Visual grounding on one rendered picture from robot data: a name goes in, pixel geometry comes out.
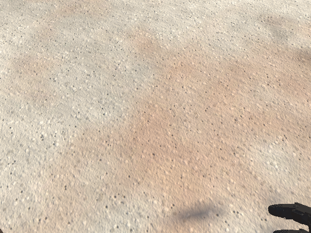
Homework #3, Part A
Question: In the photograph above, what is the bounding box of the right robot hand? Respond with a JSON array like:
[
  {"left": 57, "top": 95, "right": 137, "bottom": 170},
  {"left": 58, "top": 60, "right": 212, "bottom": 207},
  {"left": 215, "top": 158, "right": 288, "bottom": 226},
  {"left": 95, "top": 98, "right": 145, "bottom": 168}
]
[{"left": 268, "top": 202, "right": 311, "bottom": 233}]

